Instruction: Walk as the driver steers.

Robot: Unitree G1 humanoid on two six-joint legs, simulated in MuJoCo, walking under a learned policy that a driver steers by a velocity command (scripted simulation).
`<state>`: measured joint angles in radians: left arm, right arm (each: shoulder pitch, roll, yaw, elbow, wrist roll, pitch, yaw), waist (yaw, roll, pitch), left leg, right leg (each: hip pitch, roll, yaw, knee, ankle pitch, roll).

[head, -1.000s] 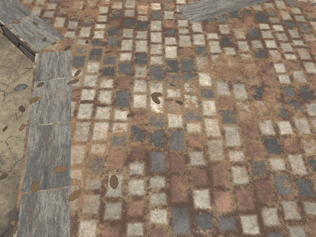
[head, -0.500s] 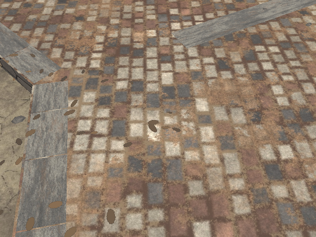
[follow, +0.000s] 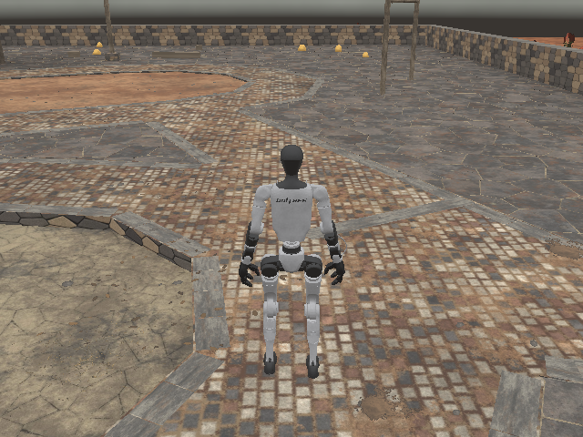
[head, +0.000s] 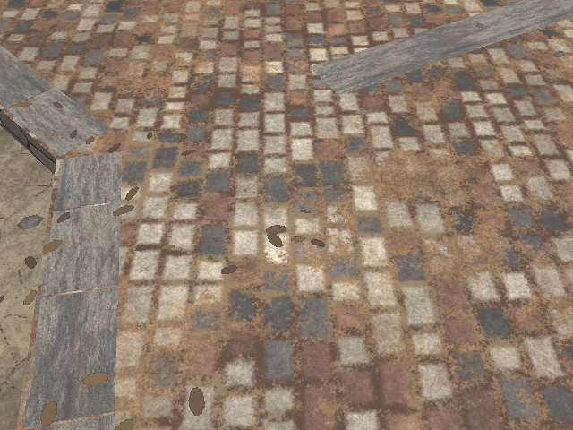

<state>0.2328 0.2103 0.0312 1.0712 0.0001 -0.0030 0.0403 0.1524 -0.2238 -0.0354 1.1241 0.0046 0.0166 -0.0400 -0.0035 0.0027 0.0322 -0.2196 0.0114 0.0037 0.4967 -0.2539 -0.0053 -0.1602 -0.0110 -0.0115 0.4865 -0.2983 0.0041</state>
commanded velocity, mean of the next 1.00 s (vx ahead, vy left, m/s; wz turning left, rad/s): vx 0.22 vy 0.00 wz -0.17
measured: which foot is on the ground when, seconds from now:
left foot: down 0.00-0.62, up 0.64-1.00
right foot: down 0.00-0.20, up 0.22-0.60, down 0.62-1.00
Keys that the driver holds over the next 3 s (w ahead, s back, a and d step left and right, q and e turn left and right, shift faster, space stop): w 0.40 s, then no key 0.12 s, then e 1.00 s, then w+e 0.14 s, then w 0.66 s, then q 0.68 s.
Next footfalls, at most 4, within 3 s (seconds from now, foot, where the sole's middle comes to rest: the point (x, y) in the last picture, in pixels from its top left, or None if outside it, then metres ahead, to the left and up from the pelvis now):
0.62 right None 0.40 -0.10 -0.77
1.10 left None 0.40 0.11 -0.77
1.56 right None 0.29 -0.13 -0.77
2.06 left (341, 388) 0.62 -0.10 -0.77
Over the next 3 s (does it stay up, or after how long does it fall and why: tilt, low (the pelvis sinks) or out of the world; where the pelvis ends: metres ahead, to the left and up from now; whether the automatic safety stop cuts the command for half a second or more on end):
stays up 0.70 -0.29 -0.01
